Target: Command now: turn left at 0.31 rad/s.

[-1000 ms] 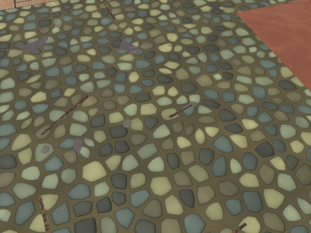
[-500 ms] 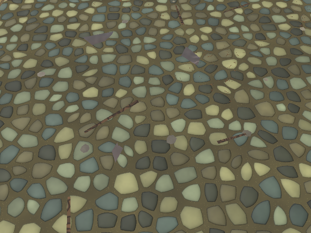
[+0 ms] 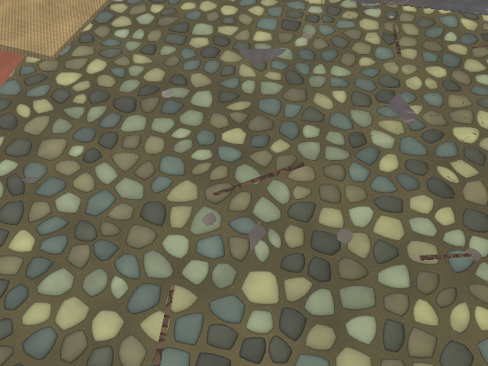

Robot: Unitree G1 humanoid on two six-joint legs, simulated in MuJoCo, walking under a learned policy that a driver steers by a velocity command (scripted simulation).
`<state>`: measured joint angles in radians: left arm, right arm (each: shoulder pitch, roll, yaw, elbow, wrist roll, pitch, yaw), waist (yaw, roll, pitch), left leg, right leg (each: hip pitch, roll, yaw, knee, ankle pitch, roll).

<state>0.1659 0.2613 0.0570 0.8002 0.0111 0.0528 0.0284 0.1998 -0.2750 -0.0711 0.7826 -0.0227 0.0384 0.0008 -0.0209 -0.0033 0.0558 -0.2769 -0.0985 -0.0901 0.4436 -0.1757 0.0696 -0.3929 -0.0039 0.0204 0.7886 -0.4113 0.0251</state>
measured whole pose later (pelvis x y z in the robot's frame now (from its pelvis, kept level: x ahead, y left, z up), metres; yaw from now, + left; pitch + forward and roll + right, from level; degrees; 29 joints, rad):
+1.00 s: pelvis -0.02 +0.00 +0.01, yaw +2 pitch -2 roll +0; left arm 0.26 0.20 0.01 1.12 0.01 0.01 0.03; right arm 0.24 -0.20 0.01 1.13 -0.01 0.00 -0.04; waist 0.01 -0.01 0.03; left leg -0.11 -0.05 -0.05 0.36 -0.22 0.03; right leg -0.18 0.00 0.00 0.38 -0.17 0.00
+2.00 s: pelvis +0.41 +0.00 +0.00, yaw +0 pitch +0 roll +1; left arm 0.15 0.21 0.04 0.95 0.03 -0.04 -0.03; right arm 0.42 -0.19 -0.03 1.09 -0.02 -0.10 0.00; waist -0.02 -0.03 0.04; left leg -0.03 -0.11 0.12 0.23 -0.20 0.12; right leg -0.64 -0.11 0.01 0.96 -0.12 -0.05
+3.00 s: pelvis +0.96 -0.08 +0.00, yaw -29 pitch +1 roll +0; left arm 0.21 0.29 0.07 0.82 0.03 -0.01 -0.01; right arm 0.25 -0.24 -0.02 0.83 -0.02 -0.09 0.00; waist -0.01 -0.04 0.07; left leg -0.25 -0.01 0.07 0.38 -0.14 0.05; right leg -0.51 0.07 0.08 1.07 -0.37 -0.02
